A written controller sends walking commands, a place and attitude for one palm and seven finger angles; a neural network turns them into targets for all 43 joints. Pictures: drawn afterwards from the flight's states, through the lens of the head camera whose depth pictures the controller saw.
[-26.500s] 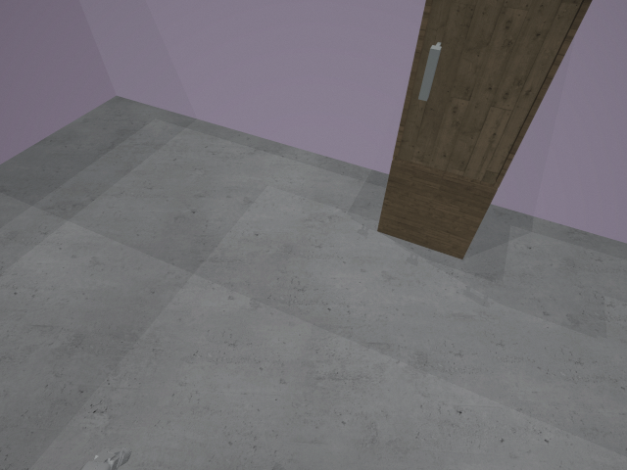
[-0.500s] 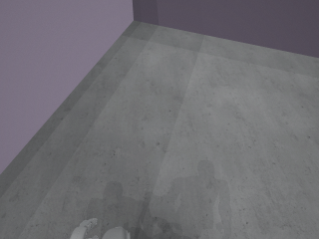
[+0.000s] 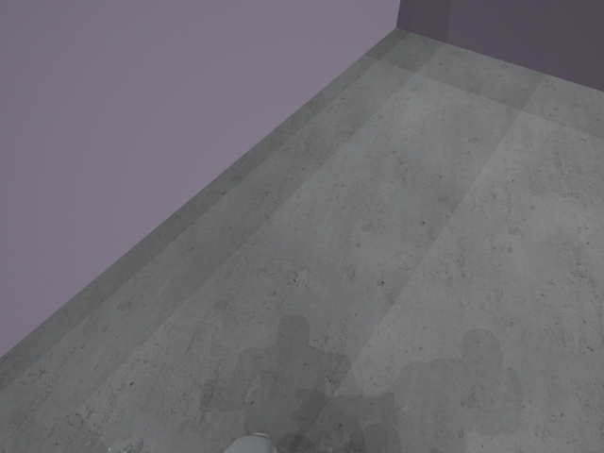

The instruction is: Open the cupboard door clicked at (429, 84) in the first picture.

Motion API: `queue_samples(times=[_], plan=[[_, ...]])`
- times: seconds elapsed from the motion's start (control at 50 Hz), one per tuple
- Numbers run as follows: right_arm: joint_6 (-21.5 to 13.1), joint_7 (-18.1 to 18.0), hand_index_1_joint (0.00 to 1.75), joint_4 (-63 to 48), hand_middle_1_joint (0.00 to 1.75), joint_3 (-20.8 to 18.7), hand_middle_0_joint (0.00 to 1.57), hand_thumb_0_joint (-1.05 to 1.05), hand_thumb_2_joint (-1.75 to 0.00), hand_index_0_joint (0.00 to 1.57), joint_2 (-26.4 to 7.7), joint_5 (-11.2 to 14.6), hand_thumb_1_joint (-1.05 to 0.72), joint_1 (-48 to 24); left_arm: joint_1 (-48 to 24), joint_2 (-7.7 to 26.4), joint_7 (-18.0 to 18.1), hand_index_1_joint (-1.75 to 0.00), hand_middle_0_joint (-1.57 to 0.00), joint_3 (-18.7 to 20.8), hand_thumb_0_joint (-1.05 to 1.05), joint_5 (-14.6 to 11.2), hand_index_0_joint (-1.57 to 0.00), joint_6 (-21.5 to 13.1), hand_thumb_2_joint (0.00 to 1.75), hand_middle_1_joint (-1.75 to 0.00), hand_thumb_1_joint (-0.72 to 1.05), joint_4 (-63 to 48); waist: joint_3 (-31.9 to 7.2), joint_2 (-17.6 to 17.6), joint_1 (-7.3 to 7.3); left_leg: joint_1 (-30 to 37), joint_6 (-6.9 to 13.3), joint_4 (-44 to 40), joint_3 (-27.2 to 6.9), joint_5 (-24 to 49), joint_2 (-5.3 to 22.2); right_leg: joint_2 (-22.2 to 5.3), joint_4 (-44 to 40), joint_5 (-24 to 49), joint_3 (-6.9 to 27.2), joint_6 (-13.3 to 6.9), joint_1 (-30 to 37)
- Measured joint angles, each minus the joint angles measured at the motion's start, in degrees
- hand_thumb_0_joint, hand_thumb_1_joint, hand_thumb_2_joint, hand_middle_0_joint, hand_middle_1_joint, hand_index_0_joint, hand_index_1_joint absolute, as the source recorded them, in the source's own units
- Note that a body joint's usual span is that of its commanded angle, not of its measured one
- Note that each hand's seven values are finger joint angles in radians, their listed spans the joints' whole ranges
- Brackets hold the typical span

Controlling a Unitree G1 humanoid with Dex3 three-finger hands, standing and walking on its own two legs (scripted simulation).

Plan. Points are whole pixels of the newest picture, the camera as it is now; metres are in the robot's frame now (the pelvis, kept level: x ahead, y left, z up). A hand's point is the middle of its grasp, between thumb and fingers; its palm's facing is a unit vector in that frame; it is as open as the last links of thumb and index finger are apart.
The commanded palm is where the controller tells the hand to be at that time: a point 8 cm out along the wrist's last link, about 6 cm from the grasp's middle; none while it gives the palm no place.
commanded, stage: turn to face it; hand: left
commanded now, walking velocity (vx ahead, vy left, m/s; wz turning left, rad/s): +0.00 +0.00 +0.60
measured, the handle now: out of the picture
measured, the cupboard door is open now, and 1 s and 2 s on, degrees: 49 49 49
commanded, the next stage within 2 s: none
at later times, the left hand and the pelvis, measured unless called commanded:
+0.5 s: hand out of the picture +0.01 +0.22 -0.16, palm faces +0.36 -0.90 -0.24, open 7.4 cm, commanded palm none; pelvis +0.01 -0.01 +0.01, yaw +19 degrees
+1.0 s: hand out of the picture -0.03 +0.15 -0.16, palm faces +0.61 -0.76 -0.21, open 7.4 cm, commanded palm none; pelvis +0.03 -0.04 +0.01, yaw +38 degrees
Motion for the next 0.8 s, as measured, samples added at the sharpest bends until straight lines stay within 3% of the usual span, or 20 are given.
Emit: queue_samples(times=[0.06,0.12,0.2,0.28,0.32,0.34,0.38,0.42,0.48,0.56,0.66,0.68,0.74,0.8], plan=[[1.06,0.35,0.30,0.78,0.29,-0.80,0.20,0.00,-0.90,0.21,-1.14,-0.01,-0.90,-0.93,0.63,-2.01,0.46,-0.30,-0.20,-0.93,0.01,0.22,-0.20,-0.22,0.90,-0.30,0.91,0.11,1.35,0.84,-0.31,-4.79,-0.56,17.81,1.70,-7.02,-0.76,-1.41,0.05,-0.43,-2.72,-2.34,1.90],[1.50,0.85,0.30,1.20,0.29,-0.82,0.20,0.01,-0.90,0.20,-1.15,0.00,-0.91,-1.88,1.89,-3.25,0.65,-0.30,-0.20,-1.50,0.01,0.18,-0.20,-0.28,0.90,-0.30,0.91,0.34,1.82,-0.48,-0.44,-5.78,-1.79,24.40,4.70,-6.04,0.22,-3.06,-2.89,0.49,-4.56,-2.52,4.46],[1.57,1.32,0.30,1.09,0.29,-0.34,0.20,0.01,-0.90,0.20,-0.47,0.20,-0.91,-3.40,3.01,-4.14,0.46,-0.30,-0.20,-1.97,0.01,0.34,-0.20,-0.56,0.90,-0.30,0.90,0.58,2.37,-2.69,-0.22,-2.27,-2.45,15.95,7.20,-4.97,1.47,-4.78,-4.62,0.62,-7.31,-2.28,6.48],[1.08,1.46,0.30,0.60,0.29,0.18,0.20,0.01,-0.90,0.20,0.13,0.35,-0.91,-5.15,3.47,-4.13,0.12,-0.30,-0.21,-1.81,0.01,0.55,-0.20,-0.63,0.90,-0.30,0.90,0.90,3.00,-4.24,0.63,2.62,-1.85,4.41,9.02,-4.00,1.56,-6.01,-2.29,-1.35,-10.32,-1.73,6.77],[0.40,1.50,0.30,-0.04,0.29,0.46,0.20,0.01,-0.90,0.20,0.23,0.25,-0.91,-5.55,3.91,-3.66,-0.12,-0.30,-0.21,-1.48,0.01,0.29,-0.20,-0.55,0.90,-0.30,0.90,1.16,2.79,-4.82,0.75,6.07,-1.15,-3.36,9.89,1.03,1.13,-6.86,1.09,-3.46,-11.78,-1.07,6.02],[-0.20,1.55,0.30,-0.58,0.29,0.53,0.20,0.01,-0.90,0.20,-0.07,0.07,-0.91,-5.44,4.33,-3.49,-0.27,-0.30,-0.21,-1.29,0.01,0.04,-0.20,-0.34,0.90,-0.30,0.90,1.20,2.15,-4.39,0.64,7.39,0.85,-6.58,9.49,4.99,1.34,-7.01,4.61,-4.78,-12.24,-0.51,4.53],[-1.21,1.08,0.30,-0.94,0.29,0.51,0.20,0.00,-0.90,0.20,0.64,-0.13,-0.91,-5.62,2.90,-2.13,-0.20,-0.30,-0.21,-0.86,0.01,-0.22,-0.20,1.12,0.90,-0.30,0.90,1.87,2.49,-5.69,0.45,5.68,3.18,-3.66,8.37,3.86,0.32,-6.57,16.01,-11.61,-7.59,1.30,-0.21],[-1.56,0.62,0.30,-1.12,0.29,0.99,0.20,0.00,-0.90,0.20,1.29,-0.30,-0.91,-5.02,1.39,-1.00,0.08,-0.30,-0.21,-0.29,0.01,-0.09,-0.20,2.26,0.90,-0.30,0.90,1.98,2.54,-6.26,0.71,5.61,3.14,-3.49,7.19,3.09,0.13,-4.87,24.70,-12.77,-3.61,2.14,-4.52],[-1.27,-0.11,0.30,-1.01,0.29,1.25,0.20,0.00,-0.90,0.20,1.60,-0.47,-0.90,-3.70,-0.71,-0.24,-0.08,-0.30,-0.20,0.23,0.01,-0.05,-0.20,2.64,0.90,-0.30,0.91,1.49,2.16,-5.43,0.61,6.36,2.19,-6.21,5.01,4.79,0.31,-3.42,28.71,-9.13,-0.68,2.88,-8.44],[-0.74,-0.11,0.30,-0.42,0.29,1.12,0.20,0.00,-0.90,0.21,1.28,-0.72,-0.90,-2.22,-2.47,-0.02,-0.53,-0.30,-0.20,0.37,0.01,-0.14,-0.20,2.16,0.90,-0.30,0.91,-0.25,1.80,-3.35,0.10,6.80,1.50,-8.62,2.25,6.62,0.61,-2.38,21.12,-6.68,1.16,2.91,-8.04],[0.19,0.12,0.30,-0.08,0.29,0.32,0.20,0.00,-0.90,0.21,0.64,-0.55,-0.90,-0.35,-3.00,0.00,-0.63,-0.30,-0.20,0.11,0.01,-0.28,-0.20,0.81,0.90,-0.30,0.91,-2.05,0.84,-1.16,-0.90,4.55,-0.40,-6.05,-1.40,5.85,0.25,-0.31,3.09,-1.60,0.70,2.29,-0.64],[0.41,0.17,0.30,-0.06,0.29,0.04,0.20,0.00,-0.90,0.21,0.42,-0.29,-0.90,-0.01,-2.69,-0.03,-0.52,-0.30,-0.20,0.07,0.01,-0.06,-0.20,0.19,0.90,-0.30,0.91,-2.42,0.49,-1.01,-0.84,3.31,-0.21,-3.93,-1.70,4.31,-0.06,-0.36,-0.12,1.42,0.43,1.23,0.48],[1.28,0.31,0.30,0.77,0.29,-1.00,0.20,0.01,-0.90,0.21,-0.93,-0.14,-0.90,-0.25,-2.24,-1.69,0.04,-0.30,-0.20,-0.82,0.01,0.32,-0.20,-0.36,0.90,-0.30,0.91,-2.36,1.42,0.50,-1.25,-1.98,-0.23,12.88,-0.63,-6.64,-1.06,-1.27,1.30,0.61,-2.03,-1.50,1.22],[1.83,0.84,0.30,1.39,0.29,-1.32,0.20,0.01,-0.90,0.20,-1.38,-0.25,-0.90,-0.35,-0.64,-2.92,0.33,-0.30,-0.20,-1.40,0.01,0.18,-0.20,-0.01,0.90,-0.30,0.90,-1.99,1.32,-0.05,-1.52,-5.22,-1.20,25.60,2.86,-5.24,-0.36,-2.77,-1.77,0.88,-3.92,-1.80,3.66]])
